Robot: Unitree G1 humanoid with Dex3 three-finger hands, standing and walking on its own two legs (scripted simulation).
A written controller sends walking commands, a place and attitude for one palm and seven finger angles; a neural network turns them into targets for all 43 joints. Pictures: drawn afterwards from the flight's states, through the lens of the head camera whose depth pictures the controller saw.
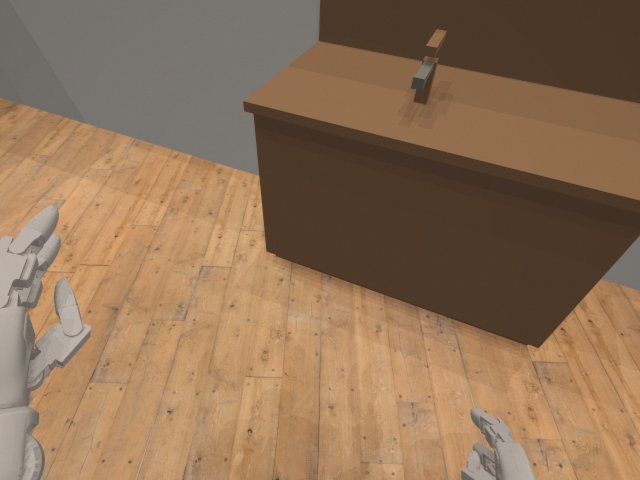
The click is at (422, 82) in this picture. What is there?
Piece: tap's lever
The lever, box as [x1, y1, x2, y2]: [411, 74, 426, 90]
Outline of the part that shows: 415,74 413,77 411,87 421,90 424,85 426,76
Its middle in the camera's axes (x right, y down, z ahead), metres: +0.24 -0.38 +0.94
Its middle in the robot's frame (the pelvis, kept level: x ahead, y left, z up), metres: +0.98 -0.17 +0.08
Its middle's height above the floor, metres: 0.85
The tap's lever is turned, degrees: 0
